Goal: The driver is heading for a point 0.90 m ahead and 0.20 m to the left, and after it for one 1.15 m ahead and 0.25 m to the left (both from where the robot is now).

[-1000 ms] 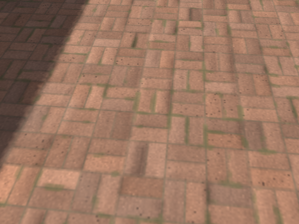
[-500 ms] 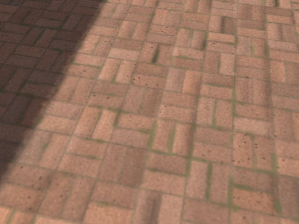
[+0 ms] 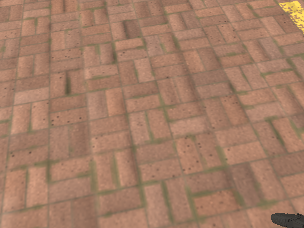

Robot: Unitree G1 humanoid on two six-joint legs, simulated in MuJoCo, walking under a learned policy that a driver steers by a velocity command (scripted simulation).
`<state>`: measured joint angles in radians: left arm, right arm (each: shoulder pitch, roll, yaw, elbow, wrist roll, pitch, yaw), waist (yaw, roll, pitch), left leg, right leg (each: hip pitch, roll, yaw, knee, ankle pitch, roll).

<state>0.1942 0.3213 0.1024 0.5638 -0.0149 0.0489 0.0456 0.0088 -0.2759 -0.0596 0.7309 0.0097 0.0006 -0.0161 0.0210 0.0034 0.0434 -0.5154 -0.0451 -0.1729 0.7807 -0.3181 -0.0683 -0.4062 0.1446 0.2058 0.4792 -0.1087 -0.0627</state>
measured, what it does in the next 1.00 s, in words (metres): walks ahead, turning left: left foot, then right foot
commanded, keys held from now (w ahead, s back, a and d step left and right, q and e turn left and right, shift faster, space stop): w+q+shift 0.74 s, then w+e+shift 0.26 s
